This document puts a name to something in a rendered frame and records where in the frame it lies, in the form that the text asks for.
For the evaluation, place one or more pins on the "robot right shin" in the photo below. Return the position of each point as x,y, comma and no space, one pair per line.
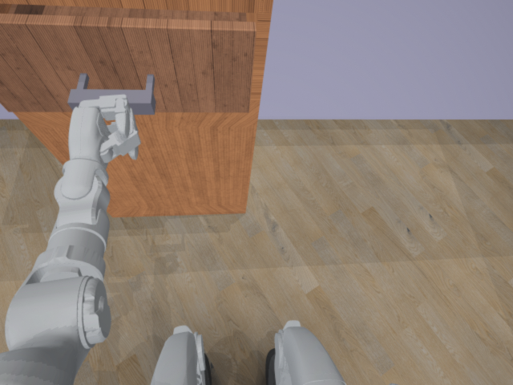
284,378

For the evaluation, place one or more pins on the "cabinet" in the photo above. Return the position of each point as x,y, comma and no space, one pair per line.
189,163

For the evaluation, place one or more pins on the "robot left hand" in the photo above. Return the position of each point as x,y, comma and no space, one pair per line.
88,130

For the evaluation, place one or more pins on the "robot left upper arm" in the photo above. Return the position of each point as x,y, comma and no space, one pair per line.
52,327

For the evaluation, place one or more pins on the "robot right thigh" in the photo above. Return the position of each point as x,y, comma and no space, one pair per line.
300,352

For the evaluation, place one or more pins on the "robot left forearm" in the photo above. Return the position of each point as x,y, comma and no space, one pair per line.
79,238

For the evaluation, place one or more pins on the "drawer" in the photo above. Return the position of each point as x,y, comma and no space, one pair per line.
202,61

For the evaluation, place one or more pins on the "handle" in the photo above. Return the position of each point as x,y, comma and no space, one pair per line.
142,102

